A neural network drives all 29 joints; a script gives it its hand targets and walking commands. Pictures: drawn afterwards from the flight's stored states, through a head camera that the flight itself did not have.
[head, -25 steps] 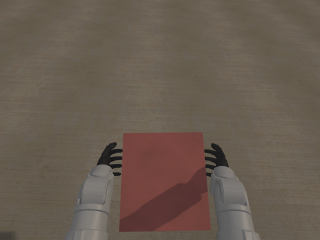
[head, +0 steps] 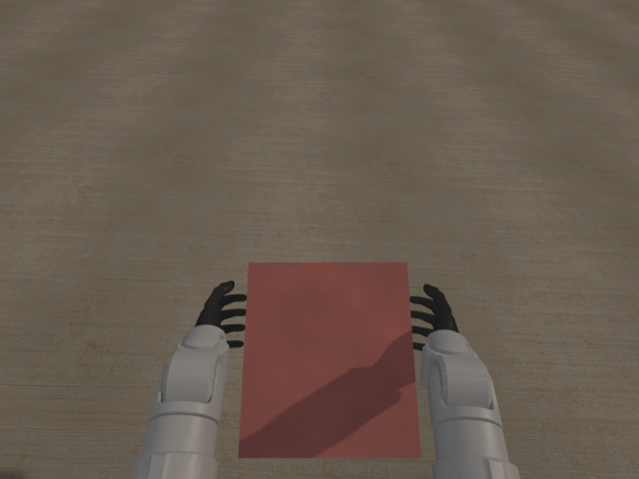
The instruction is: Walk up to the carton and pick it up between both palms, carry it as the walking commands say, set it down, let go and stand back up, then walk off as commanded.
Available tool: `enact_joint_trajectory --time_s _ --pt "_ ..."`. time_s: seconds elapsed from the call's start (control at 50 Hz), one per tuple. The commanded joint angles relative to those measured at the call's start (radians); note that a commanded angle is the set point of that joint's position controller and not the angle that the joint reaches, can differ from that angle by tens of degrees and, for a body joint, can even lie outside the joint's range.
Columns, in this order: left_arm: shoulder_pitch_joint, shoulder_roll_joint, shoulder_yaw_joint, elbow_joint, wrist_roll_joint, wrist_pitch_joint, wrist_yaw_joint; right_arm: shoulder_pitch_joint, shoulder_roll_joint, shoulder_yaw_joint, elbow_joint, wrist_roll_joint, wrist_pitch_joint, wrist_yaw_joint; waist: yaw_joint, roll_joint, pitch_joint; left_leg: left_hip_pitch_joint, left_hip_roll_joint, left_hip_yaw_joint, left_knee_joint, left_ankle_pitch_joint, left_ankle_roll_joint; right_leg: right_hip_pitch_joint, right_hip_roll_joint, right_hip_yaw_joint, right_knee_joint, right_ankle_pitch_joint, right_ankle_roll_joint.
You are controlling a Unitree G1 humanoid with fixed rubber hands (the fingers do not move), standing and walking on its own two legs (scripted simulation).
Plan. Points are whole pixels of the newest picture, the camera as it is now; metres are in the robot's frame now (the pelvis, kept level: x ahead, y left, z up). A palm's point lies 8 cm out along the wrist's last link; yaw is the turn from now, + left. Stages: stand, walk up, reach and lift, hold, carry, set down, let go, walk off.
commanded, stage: carry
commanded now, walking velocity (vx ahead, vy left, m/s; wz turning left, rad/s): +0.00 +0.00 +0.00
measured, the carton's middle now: (326, 354) +0.33 -0.01 -0.07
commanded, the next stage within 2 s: hold in 0.28 s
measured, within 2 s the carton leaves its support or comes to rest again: neither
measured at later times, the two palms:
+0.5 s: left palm (195, 348) +0.26 +0.15 +0.05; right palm (444, 347) +0.27 -0.15 +0.05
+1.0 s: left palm (197, 357) +0.24 +0.14 +0.07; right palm (457, 357) +0.25 -0.16 +0.07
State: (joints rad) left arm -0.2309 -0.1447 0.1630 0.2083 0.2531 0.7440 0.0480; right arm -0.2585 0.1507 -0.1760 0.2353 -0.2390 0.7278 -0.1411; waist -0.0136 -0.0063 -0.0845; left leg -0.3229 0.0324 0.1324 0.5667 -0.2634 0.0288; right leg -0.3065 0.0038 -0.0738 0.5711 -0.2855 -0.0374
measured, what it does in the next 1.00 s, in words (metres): shifts its weight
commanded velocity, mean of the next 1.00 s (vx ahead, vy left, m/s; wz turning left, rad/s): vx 0.00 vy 0.00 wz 0.00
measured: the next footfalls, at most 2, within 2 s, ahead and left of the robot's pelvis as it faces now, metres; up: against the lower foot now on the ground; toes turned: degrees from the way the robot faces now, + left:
none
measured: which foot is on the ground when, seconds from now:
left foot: down 0.00-1.00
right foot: down 0.00-1.00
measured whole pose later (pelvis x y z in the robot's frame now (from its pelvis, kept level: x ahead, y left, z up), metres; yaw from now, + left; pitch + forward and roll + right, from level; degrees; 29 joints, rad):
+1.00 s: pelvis -0.06 +0.00 +0.01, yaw -3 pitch -9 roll +1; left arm -0.43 -0.20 0.40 0.46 0.37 0.66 -0.01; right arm -0.47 0.14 -0.37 0.57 -0.30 0.62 -0.10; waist 0.05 -0.02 -0.02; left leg -0.15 -0.01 0.07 0.45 -0.18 0.03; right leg -0.18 0.04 0.03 0.52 -0.23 -0.04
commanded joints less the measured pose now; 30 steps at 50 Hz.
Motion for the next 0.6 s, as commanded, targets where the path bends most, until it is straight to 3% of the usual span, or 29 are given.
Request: enact_joint_trajectory --time_s 0.0,0.04,0.06,0.08,0.1,0.12,0.16,0.18,0.2,0.22,0.24,0.26,0.28,0.3,0.32,0.34,0.36,0.38,0.4,0.42,0.44,0.46,0.48,0.5,0.52,0.54,0.56,0.58 --pt "-0.706 -0.921 -0.623 -0.198 -0.318 -0.094 -0.267 -0.535 0.976 0.601 -0.067 0.284 -0.061 0.368 0.004 -0.002 -0.356 0.170 0.116 -0.122 -0.043 0.229 0.008 0.112 -0.158 0.135 -0.077 0.328 -0.033" --pt "-0.660 -0.946 -0.632 -0.124 -0.314 -0.080 -0.271 -0.532 1.009 0.612 -0.054 0.297 -0.059 0.367 0.013 0.090 -0.356 0.119 0.126 -0.137 -0.091 0.196 0.007 0.131 -0.141 0.113 -0.079 0.207 -0.029" --pt "-0.611 -0.952 -0.655 -0.142 -0.326 -0.074 -0.267 -0.540 0.992 0.631 -0.092 0.311 -0.055 0.369 0.009 0.079 -0.330 0.167 0.127 -0.142 -0.092 0.114 0.018 0.057 -0.143 0.137 -0.116 0.123 -0.028" --pt "-0.633 -0.962 -0.679 -0.224 -0.325 -0.081 -0.268 -0.466 1.008 0.641 -0.132 0.311 -0.059 0.368 0.009 0.068 -0.383 0.204 0.141 -0.155 -0.089 0.218 0.017 0.115 -0.158 0.125 -0.100 0.183 -0.027" --pt "-0.650 -0.935 -0.660 -0.212 -0.334 -0.087 -0.267 -0.605 0.990 0.662 -0.179 0.336 -0.070 0.365 0.013 0.049 -0.381 0.187 0.148 -0.168 -0.073 0.286 0.020 0.091 -0.133 0.114 -0.072 0.237 -0.025" --pt "-0.737 -0.937 -0.699 -0.321 -0.351 -0.100 -0.260 -0.539 1.032 0.672 -0.149 0.343 -0.065 0.366 0.006 0.056 -0.398 0.231 0.159 -0.169 -0.075 0.325 0.016 0.091 -0.141 0.108 -0.066 0.230 -0.022" --pt "-0.616 -0.908 -0.636 -0.190 -0.303 -0.078 -0.262 -0.539 1.000 0.640 -0.148 0.319 -0.056 0.360 0.011 -0.020 -0.383 0.222 0.120 -0.129 -0.046 0.192 0.018 0.068 -0.137 0.153 -0.114 0.244 -0.029" --pt "-0.615 -0.924 -0.643 -0.160 -0.313 -0.071 -0.265 -0.562 0.998 0.660 -0.143 0.321 -0.055 0.360 0.013 0.007 -0.320 0.175 0.126 -0.124 -0.067 0.208 0.002 0.092 -0.160 0.133 -0.101 0.253 -0.017" --pt "-0.641 -0.926 -0.657 -0.171 -0.313 -0.081 -0.264 -0.529 0.985 0.623 -0.104 0.305 -0.067 0.355 0.007 0.021 -0.389 0.202 0.116 -0.128 -0.062 0.230 0.016 0.108 -0.148 0.128 -0.092 0.243 -0.021" --pt "-0.614 -0.926 -0.666 -0.210 -0.322 -0.079 -0.263 -0.517 0.988 0.653 -0.185 0.312 -0.063 0.354 0.010 -0.009 -0.363 0.199 0.137 -0.145 -0.051 0.332 0.012 0.107 -0.151 0.108 -0.076 0.314 -0.015" --pt "-0.591 -0.916 -0.678 -0.286 -0.333 -0.075 -0.263 -0.468 1.001 0.661 -0.230 0.315 -0.053 0.351 0.014 -0.038 -0.380 0.165 0.134 -0.130 -0.040 0.335 0.002 0.140 -0.148 0.114 -0.073 0.351 -0.024" --pt "-0.657 -0.918 -0.634 -0.197 -0.323 -0.067 -0.263 -0.573 0.976 0.634 -0.146 0.306 -0.046 0.352 0.003 -0.024 -0.377 0.195 0.135 -0.126 -0.032 0.265 0.007 0.100 -0.147 0.119 -0.079 0.317 -0.016" --pt "-0.515 -0.995 -0.652 -0.238 -0.313 -0.070 -0.289 -0.438 1.046 0.568 -0.142 0.316 -0.058 0.370 0.001 -0.102 -0.360 0.415 -0.077 -0.199 -0.107 0.524 -0.008 0.105 0.080 0.161 -0.144 0.333 0.016" --pt "-0.561 -0.984 -0.698 -0.296 -0.332 -0.073 -0.305 -0.384 1.043 0.557 -0.066 0.301 -0.069 0.371 -0.043 -0.053 -0.347 0.465 -0.091 -0.201 -0.102 0.604 -0.030 0.171 0.062 0.159 -0.134 0.426 0.015" --pt "-0.417 -1.004 -0.691 -0.244 -0.314 -0.064 -0.309 -0.354 1.047 0.586 -0.108 0.308 -0.082 0.381 -0.021 -0.035 -0.353 0.485 -0.109 -0.204 -0.077 0.705 -0.034 0.191 0.064 0.140 -0.132 0.504 0.013" --pt "-0.401 -1.039 -0.693 -0.245 -0.317 -0.064 -0.301 -0.370 1.062 0.631 -0.156 0.318 -0.093 0.382 0.000 -0.038 -0.428 0.538 -0.099 -0.230 -0.088 0.833 -0.028 0.216 0.059 0.162 -0.137 0.618 0.017" --pt "-0.394 -0.970 -0.693 -0.284 -0.328 -0.082 -0.298 -0.480 1.008 0.692 -0.261 0.357 -0.111 0.379 0.033 -0.041 -0.436 0.475 -0.097 -0.230 -0.104 0.819 -0.027 0.264 0.066 0.161 -0.139 0.600 0.035" --pt "-0.397 -0.981 -0.682 -0.270 -0.332 -0.069 -0.286 -0.483 1.023 0.686 -0.246 0.361 -0.090 0.376 0.051 -0.035 -0.360 0.453 -0.084 -0.238 -0.132 0.769 -0.028 0.260 0.064 0.169 -0.153 0.560 0.029" --pt "-0.401 -0.948 -0.656 -0.243 -0.309 -0.071 -0.281 -0.555 0.969 0.693 -0.292 0.368 -0.101 0.376 0.079 0.010 -0.356 0.453 -0.084 -0.228 -0.146 0.687 -0.028 0.268 0.065 0.168 -0.176 0.499 0.026" --pt "-0.480 -0.925 -0.612 -0.185 -0.302 -0.063 -0.265 -0.592 0.909 0.607 -0.194 0.347 -0.097 0.376 0.050 0.043 -0.282 0.414 -0.062 -0.243 -0.193 0.513 -0.037 0.219 0.071 0.161 -0.201 0.327 0.010" --pt "-0.583 -0.942 -0.619 -0.209 -0.301 -0.056 -0.264 -0.605 0.936 0.581 -0.137 0.310 -0.092 0.377 0.060 0.024 -0.208 0.360 -0.075 -0.224 -0.233 0.259 -0.044 0.209 0.067 0.180 -0.232 0.161 -0.011" --pt "-0.550 -0.914 -0.603 -0.211 -0.294 -0.057 -0.265 -0.555 0.943 0.574 -0.074 0.312 -0.082 0.375 0.054 0.030 -0.167 0.317 -0.095 -0.207 -0.237 0.200 -0.053 0.267 0.031 0.210 -0.259 0.141 -0.012" --pt "-0.625 -0.886 -0.600 -0.233 -0.300 -0.062 -0.265 -0.566 0.859 0.505 -0.113 0.260 -0.086 0.370 -0.036 0.019 -0.139 0.346 -0.087 -0.226 -0.230 0.213 -0.045 0.201 0.049 0.195 -0.253 0.177 -0.014" --pt "-0.538 -0.905 -0.597 -0.191 -0.286 -0.051 -0.268 -0.500 0.923 0.537 -0.059 0.262 -0.072 0.371 -0.011 -0.031 -0.137 0.372 -0.092 -0.225 -0.216 0.287 -0.039 0.211 0.051 0.187 -0.242 0.233 0.000" --pt "-0.527 -0.861 -0.595 -0.170 -0.291 -0.048 -0.275 -0.498 0.920 0.523 -0.038 0.274 -0.064 0.358 -0.001 0.010 -0.067 0.338 -0.098 -0.218 -0.216 0.275 -0.032 0.207 0.025 0.208 -0.244 0.236 0.005" --pt "-0.571 -0.886 -0.584 -0.210 -0.288 -0.054 -0.272 -0.513 0.916 0.523 -0.056 0.271 -0.071 0.368 0.012 0.010 -0.150 0.443 -0.087 -0.210 -0.211 0.289 -0.036 0.166 0.048 0.208 -0.257 0.230 0.006" --pt "-0.473 -0.913 -0.548 -0.142 -0.271 -0.037 -0.269 -0.563 0.944 0.546 -0.067 0.294 -0.074 0.377 0.068 0.024 -0.159 0.418 -0.088 -0.215 -0.202 0.335 -0.043 0.193 0.060 0.173 -0.244 0.245 0.002" --pt "-0.543 -0.889 -0.581 -0.168 -0.269 -0.047 -0.280 -0.535 0.939 0.534 -0.056 0.284 -0.076 0.374 0.008 0.032 -0.153 0.404 -0.088 -0.220 -0.210 0.347 -0.038 0.216 0.045 0.191 -0.240 0.304 0.007"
